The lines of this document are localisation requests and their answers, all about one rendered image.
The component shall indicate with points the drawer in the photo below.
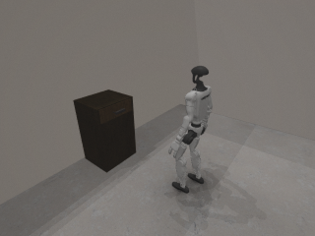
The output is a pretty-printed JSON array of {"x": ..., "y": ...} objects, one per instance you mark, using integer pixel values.
[{"x": 106, "y": 114}]

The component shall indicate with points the handle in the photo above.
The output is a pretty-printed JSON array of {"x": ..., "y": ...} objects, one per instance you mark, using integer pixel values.
[{"x": 119, "y": 111}]

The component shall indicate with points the left robot hand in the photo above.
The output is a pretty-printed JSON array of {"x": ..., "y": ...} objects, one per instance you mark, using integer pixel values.
[{"x": 174, "y": 146}]

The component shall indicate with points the left robot forearm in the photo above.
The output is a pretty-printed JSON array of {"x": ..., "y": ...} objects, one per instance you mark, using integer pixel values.
[{"x": 184, "y": 128}]

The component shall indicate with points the right robot hand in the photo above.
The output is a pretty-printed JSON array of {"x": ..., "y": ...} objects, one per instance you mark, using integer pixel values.
[{"x": 205, "y": 125}]

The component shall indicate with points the left robot upper arm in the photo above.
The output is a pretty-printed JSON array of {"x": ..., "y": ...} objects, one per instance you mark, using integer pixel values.
[{"x": 190, "y": 99}]

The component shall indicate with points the humanoid robot head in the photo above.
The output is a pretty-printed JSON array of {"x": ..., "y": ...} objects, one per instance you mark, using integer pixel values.
[{"x": 199, "y": 71}]

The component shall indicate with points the right robot forearm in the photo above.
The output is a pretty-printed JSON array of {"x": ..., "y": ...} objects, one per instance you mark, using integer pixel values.
[{"x": 205, "y": 120}]

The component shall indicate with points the left robot shin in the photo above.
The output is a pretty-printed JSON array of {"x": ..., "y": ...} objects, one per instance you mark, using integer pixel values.
[{"x": 181, "y": 172}]

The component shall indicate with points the cabinet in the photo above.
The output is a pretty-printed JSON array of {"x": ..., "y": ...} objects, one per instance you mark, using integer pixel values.
[{"x": 108, "y": 144}]

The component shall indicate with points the right robot upper arm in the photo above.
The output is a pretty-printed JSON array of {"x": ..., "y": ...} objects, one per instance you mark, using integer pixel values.
[{"x": 210, "y": 102}]

